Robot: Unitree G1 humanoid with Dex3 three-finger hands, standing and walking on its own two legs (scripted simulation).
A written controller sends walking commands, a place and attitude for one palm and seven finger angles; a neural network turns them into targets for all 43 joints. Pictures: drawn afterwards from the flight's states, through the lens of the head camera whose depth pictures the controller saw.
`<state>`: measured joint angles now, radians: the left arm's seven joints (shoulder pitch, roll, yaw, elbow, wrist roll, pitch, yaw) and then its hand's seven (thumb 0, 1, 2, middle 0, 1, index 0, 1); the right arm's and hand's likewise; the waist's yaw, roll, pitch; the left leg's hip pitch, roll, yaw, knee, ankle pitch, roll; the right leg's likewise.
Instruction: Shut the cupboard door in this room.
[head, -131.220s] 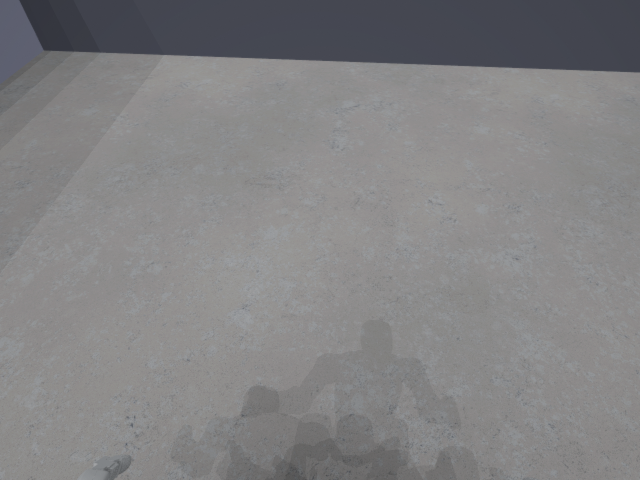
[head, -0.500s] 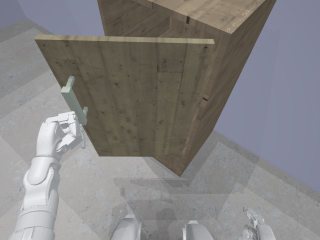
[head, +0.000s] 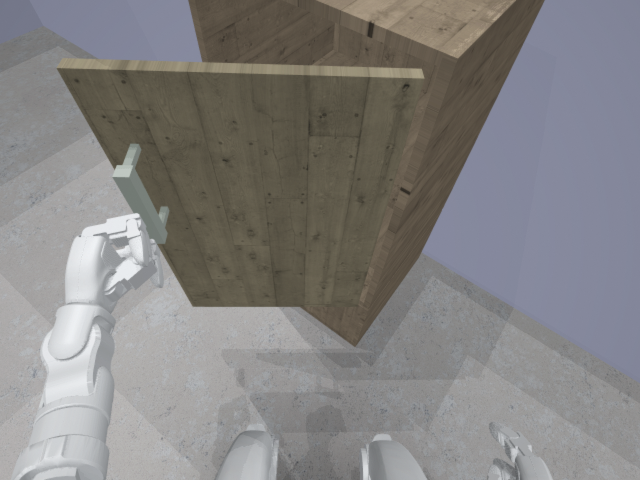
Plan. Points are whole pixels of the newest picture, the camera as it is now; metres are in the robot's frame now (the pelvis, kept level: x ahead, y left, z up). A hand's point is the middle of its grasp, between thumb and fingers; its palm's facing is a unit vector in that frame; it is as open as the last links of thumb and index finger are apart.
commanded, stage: push the door shut along its arc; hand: left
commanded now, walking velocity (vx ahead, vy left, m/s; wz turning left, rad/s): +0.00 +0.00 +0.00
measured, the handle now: (146, 197) +0.46 +0.25 +0.05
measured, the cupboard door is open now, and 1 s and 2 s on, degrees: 38 23 11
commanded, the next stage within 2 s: pull the fist back off the door in 1.92 s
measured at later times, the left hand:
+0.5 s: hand (161, 221) +0.42 +0.22 +0.06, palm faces -0.07 -1.00 -0.01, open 3.1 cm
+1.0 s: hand (185, 192) +0.47 +0.20 +0.06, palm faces -0.20 -0.98 +0.00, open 3.1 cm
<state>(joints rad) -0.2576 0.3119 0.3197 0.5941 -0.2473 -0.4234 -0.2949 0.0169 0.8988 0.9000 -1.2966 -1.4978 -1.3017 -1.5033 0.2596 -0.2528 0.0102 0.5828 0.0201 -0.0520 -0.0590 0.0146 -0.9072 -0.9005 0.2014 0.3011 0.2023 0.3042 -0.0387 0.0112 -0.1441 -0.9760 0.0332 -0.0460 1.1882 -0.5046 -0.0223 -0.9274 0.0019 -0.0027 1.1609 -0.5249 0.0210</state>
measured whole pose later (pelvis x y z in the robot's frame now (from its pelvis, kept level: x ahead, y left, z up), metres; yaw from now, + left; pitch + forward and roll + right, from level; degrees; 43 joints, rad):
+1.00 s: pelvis -0.01 +0.01 -0.02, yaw -1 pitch +23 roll -4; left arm -0.82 0.52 0.33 1.10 -0.17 -0.38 -0.49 0.02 0.90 0.90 -1.30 -1.50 -1.30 -1.50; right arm 0.31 -0.27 0.03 0.63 0.03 -0.01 -0.04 0.01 -0.91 -0.90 0.20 0.30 0.20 0.30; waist -0.13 0.02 -0.14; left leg -1.16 0.04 -0.06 1.28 -0.52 -0.01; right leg -1.09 0.01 -0.01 1.22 -0.52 0.03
